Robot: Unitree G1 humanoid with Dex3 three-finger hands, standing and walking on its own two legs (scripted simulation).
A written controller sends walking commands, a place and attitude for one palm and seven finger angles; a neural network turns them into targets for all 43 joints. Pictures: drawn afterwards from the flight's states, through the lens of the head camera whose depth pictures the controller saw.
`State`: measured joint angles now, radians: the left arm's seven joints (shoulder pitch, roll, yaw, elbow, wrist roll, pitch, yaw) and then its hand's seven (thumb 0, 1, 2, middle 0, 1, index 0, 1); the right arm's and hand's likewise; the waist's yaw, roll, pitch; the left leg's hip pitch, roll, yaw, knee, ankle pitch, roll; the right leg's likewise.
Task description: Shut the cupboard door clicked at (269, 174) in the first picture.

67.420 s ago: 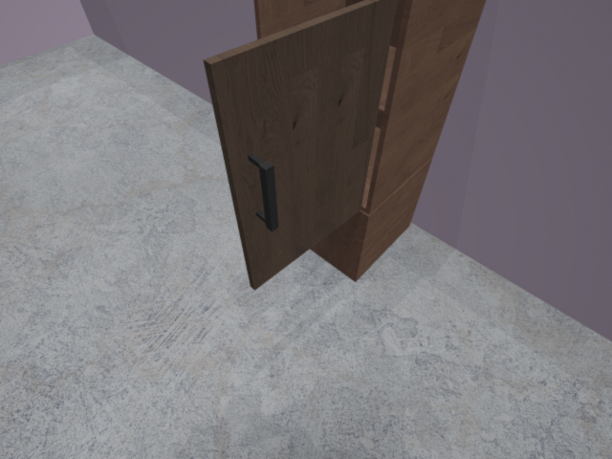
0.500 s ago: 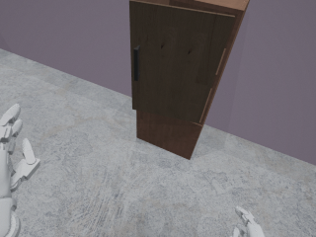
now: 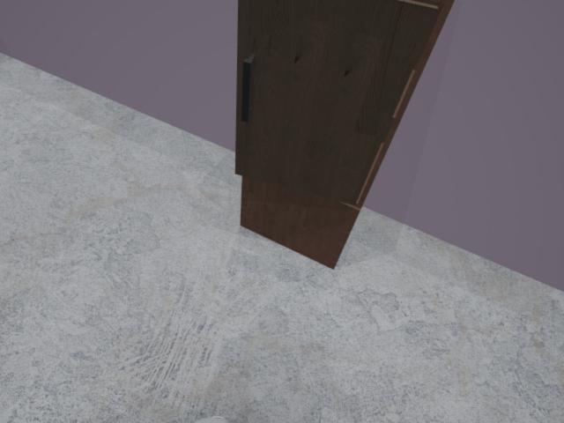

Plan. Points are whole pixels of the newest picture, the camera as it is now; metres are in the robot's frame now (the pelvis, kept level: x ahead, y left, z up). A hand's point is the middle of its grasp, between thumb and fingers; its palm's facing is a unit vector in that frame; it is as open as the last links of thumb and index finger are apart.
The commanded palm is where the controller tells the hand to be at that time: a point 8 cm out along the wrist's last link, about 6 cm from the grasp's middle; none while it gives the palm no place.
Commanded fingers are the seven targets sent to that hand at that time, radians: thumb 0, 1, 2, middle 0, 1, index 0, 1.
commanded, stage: let the arm hang, fingers relaxed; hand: left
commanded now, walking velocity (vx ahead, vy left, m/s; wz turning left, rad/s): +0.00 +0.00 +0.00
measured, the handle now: (249, 88) +0.87 +0.12 +0.00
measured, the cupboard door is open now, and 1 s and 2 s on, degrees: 12 12 12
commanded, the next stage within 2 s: look to check the result in 0.70 s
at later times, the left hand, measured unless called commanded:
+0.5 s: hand out of the picture +0.03 +0.22 -0.15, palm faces -0.01 -0.96 -0.29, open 7.4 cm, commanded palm none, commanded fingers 0.00 0.90 0.90 -0.20 -0.30 -0.20 -0.30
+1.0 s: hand out of the picture +0.05 +0.20 -0.16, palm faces -0.03 -0.97 -0.26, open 7.4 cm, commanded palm none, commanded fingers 0.00 0.90 0.90 -0.20 -0.30 -0.20 -0.30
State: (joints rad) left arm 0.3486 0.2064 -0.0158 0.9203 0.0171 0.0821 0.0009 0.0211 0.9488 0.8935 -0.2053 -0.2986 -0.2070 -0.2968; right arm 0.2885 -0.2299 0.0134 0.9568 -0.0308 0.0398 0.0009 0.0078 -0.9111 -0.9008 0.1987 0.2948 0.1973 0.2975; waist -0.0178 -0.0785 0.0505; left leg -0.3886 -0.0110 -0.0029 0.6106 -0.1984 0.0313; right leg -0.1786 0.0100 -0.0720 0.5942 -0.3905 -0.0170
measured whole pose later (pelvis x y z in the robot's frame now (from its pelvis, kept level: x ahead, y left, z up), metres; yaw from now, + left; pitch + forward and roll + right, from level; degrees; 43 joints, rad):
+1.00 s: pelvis +0.03 -0.01 +0.02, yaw -2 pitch -2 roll +0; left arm 0.23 0.24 0.01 1.13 0.01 0.01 0.02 0.01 0.91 0.89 -0.20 -0.30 -0.20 -0.30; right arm 0.19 -0.24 0.00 1.14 -0.01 0.01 -0.02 0.00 -0.91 -0.90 0.20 0.29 0.20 0.30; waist -0.01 0.00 0.06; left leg -0.22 -0.01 0.02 0.40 -0.14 0.02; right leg -0.01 0.02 -0.04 0.34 -0.30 -0.02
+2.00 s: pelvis +0.03 -0.01 +0.01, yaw -7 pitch -2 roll +0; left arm 0.29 0.16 0.04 1.10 0.02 0.03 0.02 0.01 0.91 0.89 -0.20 -0.30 -0.20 -0.30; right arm 0.27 -0.16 -0.02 1.12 -0.02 0.03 -0.04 0.00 -0.91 -0.90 0.20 0.29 0.20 0.30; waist -0.02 0.01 0.06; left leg -0.26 0.05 0.11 0.52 -0.22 0.01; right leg -0.10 0.05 0.05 0.49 -0.35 -0.03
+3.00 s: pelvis +0.31 -0.04 +0.01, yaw -7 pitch +0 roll -1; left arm 0.38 0.12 0.05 1.11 0.03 -0.04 0.01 0.01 0.92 0.89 -0.20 -0.30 -0.20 -0.30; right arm 0.14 -0.19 -0.04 1.00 -0.02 -0.03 0.02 0.00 -0.92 -0.90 0.19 0.29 0.19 0.30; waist 0.04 -0.01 0.06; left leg -0.40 0.07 0.08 0.60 -0.20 0.01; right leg -0.09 -0.03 -0.16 0.42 -0.32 0.00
